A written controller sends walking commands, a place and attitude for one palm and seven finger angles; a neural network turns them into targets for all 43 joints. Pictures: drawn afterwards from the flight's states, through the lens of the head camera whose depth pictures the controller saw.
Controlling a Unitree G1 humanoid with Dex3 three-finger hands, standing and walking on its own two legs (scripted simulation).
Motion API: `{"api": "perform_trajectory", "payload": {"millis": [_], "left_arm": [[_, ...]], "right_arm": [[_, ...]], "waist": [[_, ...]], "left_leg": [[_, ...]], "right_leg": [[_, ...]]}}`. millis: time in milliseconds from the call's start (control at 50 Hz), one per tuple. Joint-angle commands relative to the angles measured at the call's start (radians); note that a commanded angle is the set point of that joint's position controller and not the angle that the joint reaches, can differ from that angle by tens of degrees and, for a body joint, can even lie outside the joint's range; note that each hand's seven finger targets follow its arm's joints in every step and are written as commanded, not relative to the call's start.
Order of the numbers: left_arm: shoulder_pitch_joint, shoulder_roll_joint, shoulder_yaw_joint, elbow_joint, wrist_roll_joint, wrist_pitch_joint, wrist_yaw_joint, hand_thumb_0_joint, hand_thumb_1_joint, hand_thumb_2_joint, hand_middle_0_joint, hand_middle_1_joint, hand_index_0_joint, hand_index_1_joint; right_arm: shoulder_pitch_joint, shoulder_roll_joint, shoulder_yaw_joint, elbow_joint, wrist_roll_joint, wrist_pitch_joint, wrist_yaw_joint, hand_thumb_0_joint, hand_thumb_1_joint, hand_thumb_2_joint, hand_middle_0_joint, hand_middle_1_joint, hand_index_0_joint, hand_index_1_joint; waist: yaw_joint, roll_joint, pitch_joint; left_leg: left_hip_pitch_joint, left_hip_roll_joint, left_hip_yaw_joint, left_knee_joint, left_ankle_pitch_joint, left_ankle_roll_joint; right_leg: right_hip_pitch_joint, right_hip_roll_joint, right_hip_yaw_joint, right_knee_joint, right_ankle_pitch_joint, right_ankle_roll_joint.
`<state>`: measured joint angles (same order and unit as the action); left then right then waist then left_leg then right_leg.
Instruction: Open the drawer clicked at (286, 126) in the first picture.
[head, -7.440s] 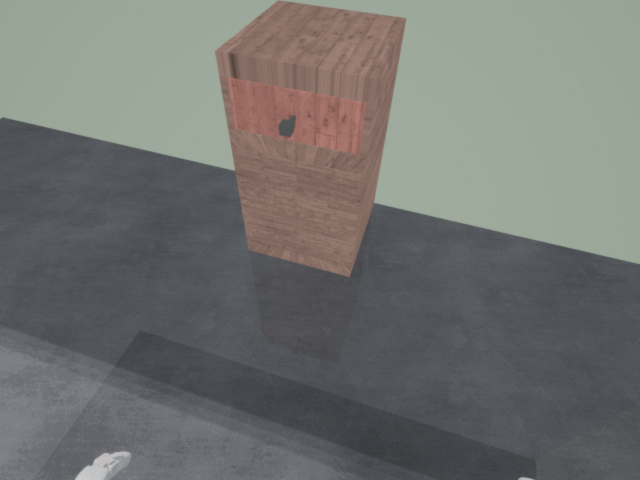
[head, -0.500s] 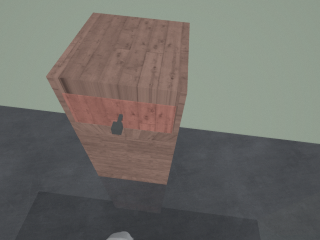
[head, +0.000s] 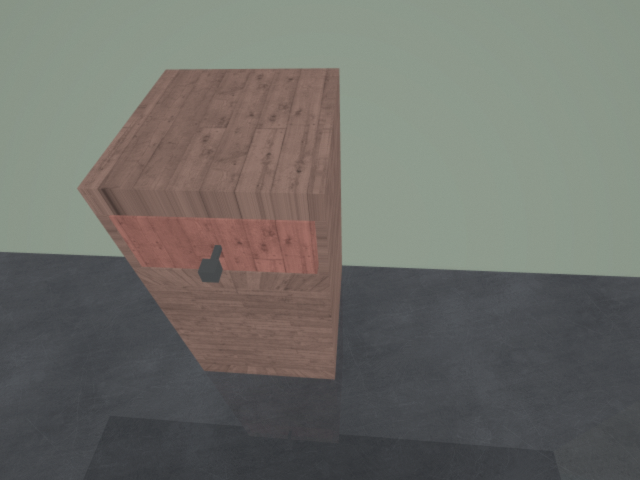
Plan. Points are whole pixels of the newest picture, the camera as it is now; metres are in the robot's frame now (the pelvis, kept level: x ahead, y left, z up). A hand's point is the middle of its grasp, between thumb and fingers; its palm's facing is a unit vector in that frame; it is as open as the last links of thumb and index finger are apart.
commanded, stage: come to a stop and stand still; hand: left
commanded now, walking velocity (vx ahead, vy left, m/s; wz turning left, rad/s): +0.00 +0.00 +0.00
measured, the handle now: (213, 262) +0.51 +0.25 -0.11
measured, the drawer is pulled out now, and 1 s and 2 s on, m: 0.00 0.00 0.00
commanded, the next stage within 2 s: look again from close up in 0.80 s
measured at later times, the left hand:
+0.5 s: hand out of the picture -0.08 +0.13 -0.17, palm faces +0.09 -0.98 -0.15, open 7.3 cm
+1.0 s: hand out of the picture -0.06 +0.12 -0.17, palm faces +0.02 -0.98 -0.22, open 7.3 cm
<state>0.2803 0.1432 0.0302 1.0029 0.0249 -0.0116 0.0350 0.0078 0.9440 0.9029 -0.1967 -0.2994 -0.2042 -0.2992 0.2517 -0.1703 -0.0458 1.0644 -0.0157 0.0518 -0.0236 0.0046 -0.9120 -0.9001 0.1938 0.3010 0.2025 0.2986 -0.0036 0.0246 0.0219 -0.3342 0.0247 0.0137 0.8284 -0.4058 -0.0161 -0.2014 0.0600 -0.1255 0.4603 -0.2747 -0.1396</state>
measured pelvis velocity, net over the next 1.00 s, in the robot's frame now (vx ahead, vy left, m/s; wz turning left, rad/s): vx -0.06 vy -0.05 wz -0.02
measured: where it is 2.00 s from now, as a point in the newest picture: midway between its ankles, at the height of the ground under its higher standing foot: outside the picture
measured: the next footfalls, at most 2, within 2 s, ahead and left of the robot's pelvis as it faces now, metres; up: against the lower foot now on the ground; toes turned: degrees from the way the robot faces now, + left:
left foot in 0.18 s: -0.01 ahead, +0.12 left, +0.00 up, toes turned +5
right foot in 1.12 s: -0.04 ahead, -0.19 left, +0.00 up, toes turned -2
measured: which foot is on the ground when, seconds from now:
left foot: up 0.00-0.16, down 0.18-1.00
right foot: down 0.00-0.96, up 0.98-1.00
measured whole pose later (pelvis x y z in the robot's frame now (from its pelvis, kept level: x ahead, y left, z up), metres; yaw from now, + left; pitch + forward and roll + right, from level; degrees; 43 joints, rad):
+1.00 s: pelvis -0.06 -0.05 +0.00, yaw -1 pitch +1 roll +0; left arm 0.32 0.11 0.05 1.08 -0.03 0.06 0.05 0.02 0.92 0.90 -0.20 -0.30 -0.20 -0.30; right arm 0.48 -0.10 -0.03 1.01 -0.01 -0.02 -0.07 0.00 -0.90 -0.90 0.20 0.30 0.21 0.30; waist -0.09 0.03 0.02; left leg -0.27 0.12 0.06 0.49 -0.28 0.03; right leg -0.46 0.14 -0.11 0.90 -0.38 0.17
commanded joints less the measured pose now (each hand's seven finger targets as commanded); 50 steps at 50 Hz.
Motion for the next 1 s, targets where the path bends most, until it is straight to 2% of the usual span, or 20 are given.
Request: {"api": "perform_trajectory", "payload": {"millis": [0,40,80,120,160,200,240,300,360,440,560,640,800,860,880,900,920,940,960,980], "left_arm": [[0.119,0.124,0.024,0.006,-0.006,-0.02,0.005,0.0,0.9,0.9,-0.2,-0.3,-0.2,-0.3],[0.115,0.126,0.023,0.02,-0.008,-0.018,0.007,0.0,0.9,0.9,-0.2,-0.3,-0.2,-0.3],[0.095,0.123,0.02,0.03,-0.013,-0.013,0.007,0.0,0.9,0.9,-0.2,-0.3,-0.2,-0.3],[0.077,0.107,0.013,0.042,-0.02,-0.01,0.003,0.0,0.9,0.9,-0.2,-0.3,-0.2,-0.3],[0.076,0.074,0.007,0.051,-0.024,-0.005,0.001,0.0,0.9,0.9,-0.2,-0.3,-0.2,-0.3],[0.066,0.078,0.009,0.065,-0.025,-0.001,-0.001,0.0,0.9,0.9,-0.2,-0.3,-0.2,-0.3],[0.085,0.072,-0.001,0.082,-0.025,0.002,-0.006,0.0,0.9,0.9,-0.2,-0.3,-0.2,-0.3],[0.119,0.059,-0.007,0.099,-0.024,-0.004,-0.009,0.0,0.9,0.9,-0.2,-0.3,-0.2,-0.3],[0.128,0.062,-0.006,0.103,-0.021,-0.006,-0.006,0.0,0.9,0.9,-0.2,-0.3,-0.2,-0.3],[0.124,0.053,-0.001,0.101,-0.018,-0.003,-0.003,0.0,0.9,0.9,-0.2,-0.3,-0.2,-0.3],[0.129,0.048,0.01,0.089,-0.021,0.001,-0.004,0.0,0.9,0.9,-0.2,-0.3,-0.2,-0.3],[0.136,0.043,0.009,0.09,-0.022,-0.003,-0.005,0.0,0.9,0.9,-0.2,-0.3,-0.2,-0.3],[0.134,0.044,0.013,0.09,-0.02,-0.008,-0.004,0.0,0.9,0.9,-0.2,-0.3,-0.2,-0.3],[0.123,0.041,0.015,0.086,-0.019,-0.004,-0.003,0.0,0.9,0.9,-0.2,-0.3,-0.2,-0.3],[0.069,0.126,0.018,0.049,-0.022,-0.013,0.048,0.0,0.9,0.9,-0.2,-0.3,-0.2,-0.3],[-0.079,0.186,0.07,-0.016,-0.04,0.007,0.043,0.0,0.9,0.9,-0.2,-0.3,-0.2,-0.3],[-0.235,0.215,0.098,-0.054,-0.072,0.015,0.044,0.0,0.9,0.9,-0.2,-0.3,-0.2,-0.3],[-0.105,0.094,0.058,-0.062,-0.086,0.038,0.04,0.0,0.9,0.9,-0.2,-0.3,-0.2,-0.3],[0.079,0.091,0.056,-0.053,-0.054,0.085,0.035,0.0,0.9,0.9,-0.2,-0.3,-0.2,-0.3],[0.19,0.07,0.07,-0.057,-0.017,0.079,0.022,0.0,0.9,0.9,-0.2,-0.3,-0.2,-0.3]], "right_arm": [[0.015,-0.023,0.015,-0.038,0.009,-0.03,-0.015,0.0,-0.9,-0.9,0.2,0.3,0.2,0.3],[0.059,-0.017,0.02,-0.018,0.013,-0.032,-0.02,0.0,-0.9,-0.9,0.2,0.3,0.2,0.3],[0.116,-0.02,0.027,0.005,0.012,-0.032,-0.027,0.0,-0.9,-0.9,0.2,0.3,0.2,0.3],[0.168,-0.021,0.033,0.031,0.009,-0.037,-0.032,0.0,-0.9,-0.9,0.2,0.3,0.2,0.3],[0.192,-0.031,0.037,0.041,0.0,-0.045,-0.035,0.0,-0.9,-0.9,0.2,0.3,0.2,0.3],[0.193,-0.028,0.038,0.05,0.001,-0.048,-0.038,0.0,-0.9,-0.9,0.2,0.3,0.2,0.3],[0.172,-0.014,0.049,0.044,0.004,-0.053,-0.037,0.0,-0.9,-0.9,0.2,0.3,0.2,0.3],[0.175,-0.005,0.056,0.034,0.0,-0.059,-0.035,0.0,-0.9,-0.9,0.2,0.3,0.2,0.3],[0.215,0.001,0.057,0.039,0.0,-0.053,-0.032,0.0,-0.9,-0.9,0.2,0.3,0.2,0.3],[0.273,0.016,0.056,0.053,-0.002,-0.045,-0.031,0.0,-0.9,-0.9,0.2,0.3,0.2,0.3],[0.33,0.035,0.056,0.06,-0.006,-0.047,-0.03,0.0,-0.9,-0.9,0.2,0.3,0.2,0.3],[0.343,0.044,0.06,0.06,-0.007,-0.055,-0.031,0.0,-0.9,-0.9,0.2,0.3,0.2,0.3],[0.378,0.052,0.06,0.064,-0.007,-0.057,-0.031,0.0,-0.9,-0.9,0.2,0.3,0.2,0.3],[0.395,0.054,0.058,0.067,-0.007,-0.054,-0.032,0.0,-0.9,-0.9,0.2,0.3,0.2,0.3],[0.347,-0.1,0.012,0.052,-0.004,-0.055,-0.023,0.0,-0.9,-0.9,0.2,0.3,0.2,0.3],[0.639,-0.089,-0.016,0.073,0.003,-0.037,-0.045,0.0,-0.9,-0.9,0.2,0.3,0.2,0.3],[0.832,-0.149,-0.044,0.109,0.015,-0.053,-0.062,0.0,-0.9,-0.9,0.2,0.3,0.2,0.3],[0.626,-0.157,-0.049,0.009,0.026,-0.067,-0.086,0.0,-0.9,-0.9,0.2,0.3,0.2,0.3],[0.083,-0.057,-0.026,-0.163,0.008,-0.043,-0.092,0.0,-0.9,-0.9,0.2,0.3,0.2,0.3],[-0.154,-0.031,-0.004,-0.233,-0.015,-0.068,-0.073,0.0,-0.9,-0.9,0.2,0.3,0.2,0.3]], "waist": [[0.042,-0.093,-0.04],[0.032,-0.093,-0.058],[0.011,-0.068,-0.05],[-0.007,-0.054,-0.02],[0.0,-0.004,0.049],[0.0,0.02,0.082],[0.015,0.08,0.124],[0.024,0.063,0.113],[0.018,-0.032,0.082],[0.003,-0.089,0.117],[0.0,-0.027,0.126],[0.008,0.017,0.11],[0.005,-0.033,0.092],[-0.001,-0.028,0.122],[-0.073,-0.114,0.258],[-0.245,-0.178,0.186],[-0.356,-0.061,0.117],[-0.2,0.615,-0.043],[0.027,0.439,0.084],[0.179,0.327,0.024]], "left_leg": [[-0.059,0.006,-0.002,-0.13,-0.033,0.008],[-0.016,0.007,-0.005,-0.204,-0.022,0.016],[0.059,0.012,-0.017,-0.304,0.042,0.029],[0.167,0.018,-0.027,-0.435,0.144,0.047],[0.162,0.059,-0.057,-0.471,0.186,0.073],[0.122,0.052,-0.033,-0.485,0.158,0.066],[0.079,0.067,-0.065,-0.513,0.142,0.06],[0.049,0.066,-0.068,-0.525,0.12,0.056],[0.056,0.04,-0.041,-0.494,0.103,0.053],[0.069,0.025,-0.024,-0.467,0.103,0.053],[0.03,0.015,-0.02,-0.475,0.078,0.06],[-0.005,0.026,-0.038,-0.491,0.073,0.058],[0.005,0.019,-0.014,-0.454,0.101,0.054],[0.003,0.017,-0.01,-0.454,0.093,0.055],[0.068,-0.029,0.188,-0.312,-0.1,-0.031],[0.261,-0.053,0.233,-0.284,-0.146,0.007],[0.362,0.07,0.138,-0.451,-0.171,0.093],[-0.044,0.44,-0.355,-0.559,-0.141,0.281],[-0.247,0.442,-0.342,-0.49,0.102,0.234],[-0.339,0.357,-0.16,-0.412,0.174,0.139]], "right_leg": [[0.196,-0.291,0.28,-0.152,0.598,0.024],[0.215,-0.287,0.287,-0.167,0.554,0.076],[0.164,-0.272,0.285,-0.19,0.421,0.124],[0.078,-0.237,0.265,-0.224,0.249,0.194],[0.029,-0.172,0.234,-0.259,0.12,0.238],[0.058,-0.156,0.212,-0.278,0.148,0.233],[0.068,-0.151,0.204,-0.258,0.079,0.184],[0.09,-0.157,0.208,-0.254,0.03,0.145],[0.091,-0.176,0.249,-0.306,-0.086,0.168],[0.024,-0.183,0.261,-0.355,-0.191,0.182],[0.012,-0.17,0.238,-0.345,-0.175,0.189],[0.051,-0.169,0.227,-0.309,-0.132,0.171],[0.042,-0.186,0.248,-0.332,-0.152,0.185],[0.014,-0.179,0.239,-0.341,-0.158,0.195],[-0.147,-0.149,0.207,-0.436,0.438,0.485],[-0.271,-0.057,0.032,-0.344,0.584,0.671],[-0.489,0.034,-0.085,0.181,0.561,0.772],[-0.298,0.024,0.107,1.129,-0.269,0.503],[-0.34,-0.108,0.446,1.338,-0.44,0.109],[-0.267,-0.146,0.46,1.275,-0.312,-0.322]]}}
